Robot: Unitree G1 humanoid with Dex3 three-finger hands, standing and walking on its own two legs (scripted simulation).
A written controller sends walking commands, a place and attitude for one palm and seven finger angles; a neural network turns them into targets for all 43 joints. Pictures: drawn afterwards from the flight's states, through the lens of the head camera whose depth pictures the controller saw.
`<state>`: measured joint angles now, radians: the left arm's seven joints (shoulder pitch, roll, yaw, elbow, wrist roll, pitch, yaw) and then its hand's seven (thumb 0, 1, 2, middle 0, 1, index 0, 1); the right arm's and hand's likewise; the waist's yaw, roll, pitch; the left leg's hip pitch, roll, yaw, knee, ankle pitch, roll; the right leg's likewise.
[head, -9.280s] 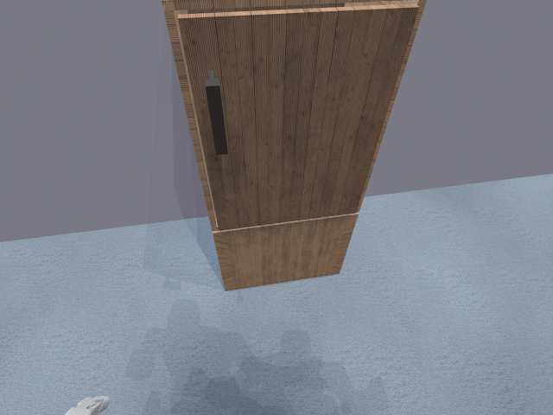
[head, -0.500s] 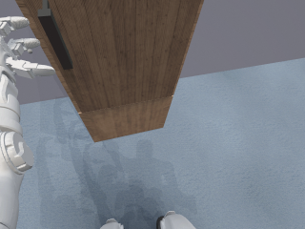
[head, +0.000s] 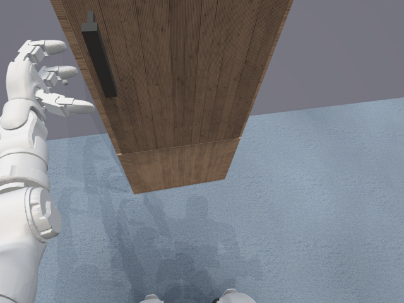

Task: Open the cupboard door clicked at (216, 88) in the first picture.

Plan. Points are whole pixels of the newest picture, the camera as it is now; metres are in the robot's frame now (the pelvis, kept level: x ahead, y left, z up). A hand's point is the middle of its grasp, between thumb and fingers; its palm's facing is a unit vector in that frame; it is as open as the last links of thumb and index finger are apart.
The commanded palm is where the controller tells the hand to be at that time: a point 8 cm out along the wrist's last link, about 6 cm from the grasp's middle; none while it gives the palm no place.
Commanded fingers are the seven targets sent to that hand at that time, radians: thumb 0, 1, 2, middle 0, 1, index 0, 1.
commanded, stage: move the hooked fingers beside the handle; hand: left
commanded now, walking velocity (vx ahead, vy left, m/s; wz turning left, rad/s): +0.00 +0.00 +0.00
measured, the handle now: (101, 57) +0.58 +0.17 +0.12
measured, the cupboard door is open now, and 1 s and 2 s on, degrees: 0 0 0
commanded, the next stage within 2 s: slide the fingers in behind the handle in 0.16 s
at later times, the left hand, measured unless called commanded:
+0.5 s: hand (73, 78) +0.52 +0.22 +0.12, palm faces +0.11 -0.99 +0.02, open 14.0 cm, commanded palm +0.49 +0.26 +0.12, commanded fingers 0.00 -0.50 0.30 -0.30 -1.20 -0.30 -1.20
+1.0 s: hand (93, 77) +0.52 +0.18 +0.12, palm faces +0.11 -0.99 +0.01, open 14.0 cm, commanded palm +0.49 +0.22 +0.12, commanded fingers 0.00 -0.50 0.30 -0.30 -1.20 -0.30 -1.20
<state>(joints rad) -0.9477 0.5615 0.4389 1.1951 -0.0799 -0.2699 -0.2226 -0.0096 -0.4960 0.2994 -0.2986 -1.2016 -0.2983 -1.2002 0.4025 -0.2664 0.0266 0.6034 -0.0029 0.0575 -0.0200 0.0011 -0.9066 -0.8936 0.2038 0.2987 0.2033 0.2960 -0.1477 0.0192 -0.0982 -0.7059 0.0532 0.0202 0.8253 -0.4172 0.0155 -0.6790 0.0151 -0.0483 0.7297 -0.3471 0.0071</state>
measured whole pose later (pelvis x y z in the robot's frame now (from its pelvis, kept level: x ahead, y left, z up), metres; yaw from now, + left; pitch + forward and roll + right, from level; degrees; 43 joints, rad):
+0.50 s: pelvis -0.01 +0.00 +0.00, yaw +0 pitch +18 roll -3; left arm -1.01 0.60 0.44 1.24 -0.08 -0.28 -0.22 -0.01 -0.50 0.30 -0.30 -1.20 -0.30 -1.20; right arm 0.48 -0.28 0.03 0.64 -0.01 0.05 -0.02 0.00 -0.91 -0.89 0.20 0.30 0.20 0.30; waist -0.18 0.02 -0.08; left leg -0.75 0.06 0.02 0.84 -0.41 0.01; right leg -0.72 0.02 -0.05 0.74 -0.34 0.00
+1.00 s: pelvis +0.00 -0.01 +0.00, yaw +0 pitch +18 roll -3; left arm -0.98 0.47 0.39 1.17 -0.07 -0.29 -0.11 -0.01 -0.50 0.30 -0.30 -1.20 -0.30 -1.20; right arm 0.43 -0.25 0.01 0.63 -0.02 0.04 0.01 0.00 -0.91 -0.89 0.20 0.30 0.20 0.30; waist -0.15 0.03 -0.10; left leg -0.72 0.06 0.02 0.83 -0.42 0.01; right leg -0.70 0.02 -0.05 0.75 -0.36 0.00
